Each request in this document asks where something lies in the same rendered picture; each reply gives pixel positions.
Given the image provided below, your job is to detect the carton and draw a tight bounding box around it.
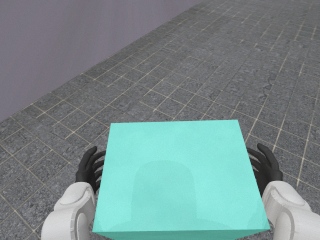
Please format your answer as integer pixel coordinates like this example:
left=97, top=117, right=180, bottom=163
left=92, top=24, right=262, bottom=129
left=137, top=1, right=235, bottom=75
left=92, top=119, right=271, bottom=240

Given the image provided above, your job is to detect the robot left hand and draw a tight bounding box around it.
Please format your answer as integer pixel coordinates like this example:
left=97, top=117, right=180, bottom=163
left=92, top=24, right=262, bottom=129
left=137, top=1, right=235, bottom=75
left=75, top=146, right=106, bottom=195

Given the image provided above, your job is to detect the robot right hand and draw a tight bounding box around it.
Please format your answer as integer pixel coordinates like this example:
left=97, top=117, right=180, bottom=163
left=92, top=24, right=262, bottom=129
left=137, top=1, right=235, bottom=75
left=246, top=143, right=283, bottom=198

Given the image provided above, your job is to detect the right robot forearm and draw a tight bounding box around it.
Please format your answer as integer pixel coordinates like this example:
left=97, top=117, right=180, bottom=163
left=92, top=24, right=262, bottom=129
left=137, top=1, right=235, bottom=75
left=261, top=180, right=320, bottom=240

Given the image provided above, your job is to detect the left robot forearm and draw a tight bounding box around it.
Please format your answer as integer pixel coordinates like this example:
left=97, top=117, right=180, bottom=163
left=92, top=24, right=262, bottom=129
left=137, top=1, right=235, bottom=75
left=41, top=182, right=96, bottom=240

